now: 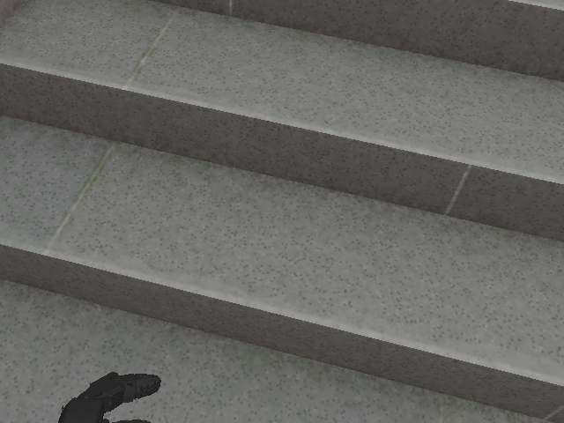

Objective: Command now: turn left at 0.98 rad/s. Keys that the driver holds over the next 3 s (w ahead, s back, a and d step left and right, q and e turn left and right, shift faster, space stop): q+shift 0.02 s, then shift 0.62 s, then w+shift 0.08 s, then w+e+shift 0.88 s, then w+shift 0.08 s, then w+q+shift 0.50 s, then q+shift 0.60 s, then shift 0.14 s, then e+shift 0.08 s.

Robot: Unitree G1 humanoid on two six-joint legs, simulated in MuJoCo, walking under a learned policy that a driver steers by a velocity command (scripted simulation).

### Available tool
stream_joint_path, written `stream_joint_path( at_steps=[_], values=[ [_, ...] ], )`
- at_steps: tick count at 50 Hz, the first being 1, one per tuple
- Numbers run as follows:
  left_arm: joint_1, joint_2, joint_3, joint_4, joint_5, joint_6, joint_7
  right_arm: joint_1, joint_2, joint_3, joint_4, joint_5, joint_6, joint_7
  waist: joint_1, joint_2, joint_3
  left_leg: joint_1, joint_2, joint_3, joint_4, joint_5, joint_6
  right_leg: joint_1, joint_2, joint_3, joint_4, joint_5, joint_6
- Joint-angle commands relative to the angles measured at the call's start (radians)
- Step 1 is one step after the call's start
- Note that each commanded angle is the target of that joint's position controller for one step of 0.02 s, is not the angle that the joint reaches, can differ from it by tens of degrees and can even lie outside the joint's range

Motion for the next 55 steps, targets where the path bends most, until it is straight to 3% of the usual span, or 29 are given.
stream_joint_path(
  at_steps=[1, 8, 10, 11, 12, 13, 14, 15, 16, 17, 19, 20, 28, 32, 34, 36, 37, 38, 39, 40, 41, 42, 43, 46, 47, 50, 51, 53, 55],
  values=[
    [-0.194, 0.04, 0.002, -0.159, 0.004, -0.029, -0.003, 0.119, -0.191, -0.059, -0.01, 0.002, -0.02, -0.007, -0.046, 0.107, -0.08, 0.454, 0.344, -0.331, -0.046, 0.73, 0.219, -0.362, -0.006, 0.041, 0.098, -0.112, -0.013],
    [-0.286, -0.018, -0.024, -0.274, 0.015, 0.014, 0.012, 0.148, -0.225, -0.072, 0.054, 0.008, -0.029, -0.011, -0.029, 0.127, -0.086, 0.376, 0.347, -0.263, -0.104, 0.671, 0.146, -0.294, -0.07, 0.041, -0.002, -0.23, -0.033],
    [-0.221, -0.034, -0.033, -0.289, -0.014, 0.029, 0.006, 0.063, -0.23, -0.074, 0.025, 0.02, -0.022, -0.018, 0.037, 0.132, -0.12, 0.137, 0.371, -0.218, -0.176, 0.719, 0.079, 0.079, -0.1, 0.067, -0.241, -0.261, -0.074],
    [-0.14, -0.023, -0.024, -0.245, -0.052, 0.043, 0.005, 0.041, -0.221, -0.066, 0.018, 0.032, 0.0, -0.005, 0.062, 0.138, -0.136, -0.029, 0.321, -0.099, -0.26, 0.69, 0.061, 0.381, -0.054, -0.081, -0.484, -0.404, -0.075],
    [-0.06, -0.013, -0.001, -0.212, -0.069, 0.036, 0.02, 0.053, -0.213, -0.067, 0.027, 0.054, -0.009, 0.014, 0.084, 0.137, -0.145, -0.146, 0.281, -0.085, -0.204, 0.842, 0.012, 0.693, -0.053, -0.076, -0.641, -0.181, -0.085],
    [0.086, 0.034, 0.029, -0.177, -0.049, 0.028, 0.034, 0.01, -0.22, -0.067, 0.026, 0.065, -0.022, 0.032, 0.189, 0.041, -0.258, -0.2, 0.214, -0.005, -0.03, 0.794, -0.04, 0.889, -0.084, 0.011, -0.777, -0.077, -0.108],
    [0.216, 0.135, 0.055, -0.142, 0.004, 0.018, 0.043, -0.052, -0.203, -0.055, -0.03, 0.091, -0.012, 0.056, 0.274, -0.333, -0.443, -0.306, 0.105, 0.169, 0.299, 0.488, -0.12, 1.021, -0.278, 0.383, -0.925, -0.171, -0.209],
    [0.227, 0.154, 0.061, -0.1, -0.005, 0.037, 0.055, -0.099, -0.142, -0.033, -0.035, 0.027, -0.013, 0.075, 0.269, -0.614, -0.464, -0.284, 0.055, 0.287, 0.696, -0.182, -0.176, 0.864, -0.366, 0.619, -1.065, 0.059, -0.265],
    [0.183, 0.088, 0.041, -0.086, -0.022, 0.047, 0.06, -0.073, -0.092, -0.012, -0.026, -0.029, -0.02, 0.09, 0.203, -0.506, -0.364, -0.313, 0.062, 0.226, 0.954, -0.227, -0.165, 0.688, -0.311, 0.625, -1.072, -0.016, -0.269],
    [0.108, 0.034, 0.026, -0.086, -0.02, 0.04, 0.065, -0.057, -0.059, 0.0, -0.02, -0.053, -0.014, 0.092, 0.136, -0.351, -0.232, -0.39, 0.077, 0.212, 1.093, -0.232, -0.134, 0.567, -0.3, 0.562, -1.005, -0.137, -0.249],
    [0.022, -0.05, -0.001, -0.057, -0.022, 0.01, 0.07, -0.046, -0.043, 0.021, -0.019, -0.068, 0.016, 0.083, 0.045, -0.044, -0.001, -0.38, 0.153, 0.252, 0.963, -0.175, -0.112, 0.345, -0.26, 0.38, -0.906, -0.129, -0.182],
    [0.044, -0.036, 0.005, -0.029, -0.012, -0.004, 0.065, -0.008, -0.037, 0.019, 0.002, -0.068, 0.038, 0.076, 0.034, -0.006, 0.021, -0.342, 0.122, 0.334, 1.014, -0.137, -0.116, 0.302, -0.248, 0.321, -0.874, -0.091, -0.207],
    [0.101, 0.034, 0.025, 0.001, -0.03, -0.044, 0.065, -0.095, -0.021, 0.038, -0.101, -0.043, 0.078, 0.073, 0.031, -0.072, -0.047, -0.345, 0.163, 0.398, 1.038, 0.039, -0.115, 0.331, -0.3, 0.338, -0.808, 0.189, -0.256],
    [0.106, 0.063, 0.035, -0.036, 0.0, -0.029, 0.084, -0.087, -0.04, 0.035, -0.12, -0.027, 0.078, 0.07, 0.054, -0.125, -0.064, -0.198, 0.266, 0.448, 0.493, -0.013, -0.073, 0.37, -0.291, 0.299, -0.781, 0.257, -0.22],
    [0.118, 0.069, 0.047, -0.021, 0.003, -0.006, 0.088, 0.084, -0.016, 0.031, -0.042, 0.003, 0.064, 0.071, -0.002, -0.098, -0.119, 0.178, 0.259, 0.587, 0.114, 0.171, -0.039, 0.221, -0.218, 0.166, -0.703, -0.078, -0.178],
    [0.104, -0.002, 0.041, -0.009, 0.024, 0.017, 0.086, 0.242, 0.017, 0.029, 0.058, 0.006, 0.048, 0.071, -0.059, 0.088, -0.053, 0.421, 0.305, 0.606, -0.219, 0.337, 0.011, 0.042, -0.124, 0.071, -0.4, -0.372, -0.185],
    [0.07, -0.076, 0.027, -0.006, -0.006, 0.024, 0.065, 0.267, 0.086, 0.056, 0.079, -0.033, 0.022, 0.092, -0.096, 0.206, 0.02, 0.35, 0.311, 0.558, -0.229, 0.243, 0.031, -0.049, 0.034, 0.027, 0.072, -0.449, -0.184],
    [0.039, -0.147, 0.02, -0.062, -0.039, 0.001, 0.04, 0.238, 0.042, 0.07, 0.064, -0.055, -0.021, 0.112, -0.005, 0.198, 0.053, 0.345, 0.455, 0.35, 0.003, 0.612, -0.004, -0.274, 0.081, 0.055, 0.501, -0.305, -0.133],
    [0.161, -0.136, 0.026, -0.06, -0.03, -0.022, 0.03, 0.204, -0.023, 0.043, 0.048, -0.064, -0.037, 0.119, 0.105, 0.151, 0.008, 0.373, 0.597, 0.206, -0.068, 0.601, -0.03, -0.39, 0.042, 0.092, 0.63, -0.179, -0.11],
    [0.092, -0.101, 0.016, -0.127, -0.026, -0.032, 0.034, 0.168, -0.213, -0.024, 0.043, -0.058, -0.044, 0.105, 0.114, 0.288, -0.038, 0.399, 0.808, -0.093, -0.413, -0.17, 0.125, -0.542, -0.026, -0.025, 0.711, -0.128, -0.063],
    [-0.129, -0.056, 0.014, -0.194, -0.002, -0.033, 0.024, 0.069, -0.181, -0.023, 0.026, -0.007, -0.064, 0.085, 0.078, 0.29, 0.153, 0.264, 0.839, -0.235, -0.681, -0.842, 0.188, -0.67, -0.113, -0.024, 0.696, -0.075, -0.032],
    [-0.286, -0.035, 0.024, -0.215, 0.016, -0.026, 0.007, 0.046, -0.044, 0.023, 0.064, 0.007, -0.093, 0.072, 0.054, 0.132, 0.307, 0.174, 0.768, -0.17, -0.653, -0.791, 0.176, -0.741, -0.105, 0.055, 0.801, -0.027, -0.043],
    [-0.285, -0.037, 0.021, -0.212, 0.011, -0.019, -0.012, 0.13, -0.004, 0.035, 0.118, 0.0, -0.113, 0.066, 0.041, 0.063, 0.306, 0.19, 0.725, -0.043, -0.583, -0.649, 0.134, -0.742, -0.102, 0.106, 0.788, -0.015, -0.078],
    [-0.17, -0.075, 0.005, -0.182, -0.043, -0.009, -0.038, 0.18, -0.021, 0.027, 0.206, -0.014, -0.111, 0.065, 0.102, -0.036, 0.198, 0.114, 0.583, 0.345, -0.548, -0.506, 0.011, -0.478, -0.082, 0.051, 0.452, 0.009, -0.142],
    [-0.197, -0.066, 0.0, -0.188, -0.056, -0.002, -0.035, 0.2, -0.034, 0.026, 0.215, -0.02, -0.112, 0.062, 0.071, -0.018, 0.185, 0.082, 0.557, 0.425, -0.636, -0.396, 0.026, -0.398, -0.073, -0.048, 0.33, -0.022, -0.14],
    [-0.184, -0.066, 0.002, -0.178, -0.042, 0.014, -0.021, 0.211, -0.032, 0.035, 0.237, -0.02, -0.115, 0.056, 0.065, 0.016, 0.132, 0.206, 0.505, 0.629, -0.656, 0.136, 0.043, -0.261, -0.117, -0.178, 0.133, -0.111, -0.163],
    [-0.135, -0.075, 0.001, -0.164, -0.038, 0.018, -0.019, 0.194, -0.047, 0.03, 0.245, -0.015, -0.113, 0.057, 0.092, 0.05, 0.078, 0.227, 0.492, 0.724, -0.613, 0.499, 0.032, -0.125, -0.114, -0.237, 0.035, -0.138, -0.186],
    [-0.021, -0.031, 0.012, -0.119, -0.052, 0.033, -0.014, 0.187, -0.156, 0.009, 0.207, 0.013, -0.103, 0.037, 0.151, 0.124, -0.095, 0.209, 0.514, 0.786, -0.401, 1.493, 0.049, 0.286, 0.001, -0.378, -0.235, -0.294, -0.201],
    [0.206, 0.075, 0.053, -0.065, -0.048, 0.032, -0.008, 0.094, -0.252, -0.022, 0.123, 0.008, -0.095, 0.053, 0.229, 0.254, -0.298, 0.344, 0.593, 0.738, 0.011, 1.953, 0.087, 0.501, 0.094, -0.326, -0.403, -0.363, -0.2]
  ],
)
Next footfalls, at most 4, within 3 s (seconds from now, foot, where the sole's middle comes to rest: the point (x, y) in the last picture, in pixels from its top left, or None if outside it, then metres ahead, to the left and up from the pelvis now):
0.24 right None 0.19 -0.22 -0.61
0.74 left None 0.08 -0.01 -0.77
1.12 right None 0.32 -0.17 -0.61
1.52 left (312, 242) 0.72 -0.09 -0.45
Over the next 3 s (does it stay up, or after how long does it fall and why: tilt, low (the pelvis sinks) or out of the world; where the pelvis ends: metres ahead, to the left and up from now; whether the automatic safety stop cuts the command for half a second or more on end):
stays up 1.37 -0.63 0.77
